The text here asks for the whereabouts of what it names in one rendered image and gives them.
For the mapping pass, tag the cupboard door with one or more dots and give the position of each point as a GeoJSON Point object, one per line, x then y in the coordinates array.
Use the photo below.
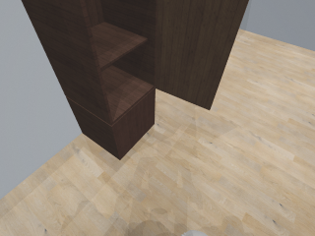
{"type": "Point", "coordinates": [194, 41]}

